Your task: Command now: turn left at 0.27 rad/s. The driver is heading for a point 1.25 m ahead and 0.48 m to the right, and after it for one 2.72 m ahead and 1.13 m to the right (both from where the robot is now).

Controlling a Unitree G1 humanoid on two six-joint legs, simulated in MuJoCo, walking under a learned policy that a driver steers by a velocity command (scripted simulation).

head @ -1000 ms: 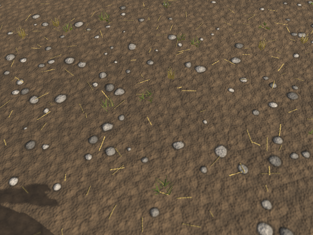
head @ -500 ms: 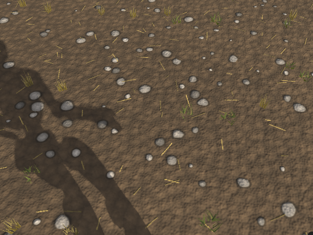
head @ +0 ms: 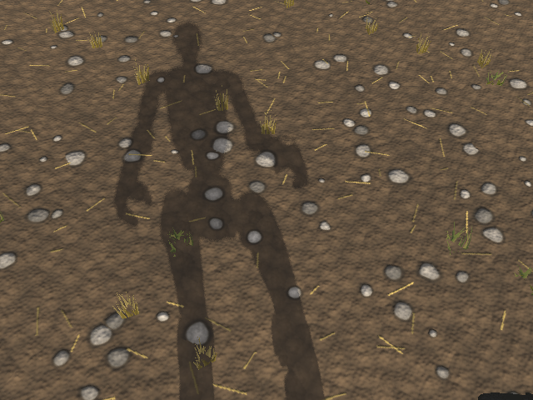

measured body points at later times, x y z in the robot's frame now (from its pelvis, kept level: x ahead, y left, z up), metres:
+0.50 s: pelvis +0.12 -0.07 -0.01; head +0.11 -0.11 +0.44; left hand +0.34 +0.16 -0.08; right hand +0.10 -0.38 -0.14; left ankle +0.00 +0.12 -0.73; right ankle +0.14 -0.18 -0.73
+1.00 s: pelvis +0.46 -0.29 -0.03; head +0.49 -0.32 +0.42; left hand +0.60 -0.01 -0.14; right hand +0.51 -0.61 -0.10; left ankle +0.63 -0.29 -0.74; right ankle +0.17 -0.18 -0.68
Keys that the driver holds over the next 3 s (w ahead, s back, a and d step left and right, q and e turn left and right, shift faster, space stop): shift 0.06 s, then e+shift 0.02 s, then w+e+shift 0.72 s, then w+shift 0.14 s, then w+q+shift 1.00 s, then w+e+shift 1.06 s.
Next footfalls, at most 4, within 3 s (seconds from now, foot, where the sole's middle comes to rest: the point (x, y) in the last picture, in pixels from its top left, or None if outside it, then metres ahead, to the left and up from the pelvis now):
0.52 right None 0.18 -0.19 -0.77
0.98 left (405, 324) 0.66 -0.32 -0.77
1.38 right None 0.82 -0.72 -0.77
1.80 left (483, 157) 1.28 -0.66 -0.77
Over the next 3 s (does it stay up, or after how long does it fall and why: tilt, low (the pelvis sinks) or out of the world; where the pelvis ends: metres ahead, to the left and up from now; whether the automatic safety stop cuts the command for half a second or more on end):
stays up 2.24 -0.80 -0.02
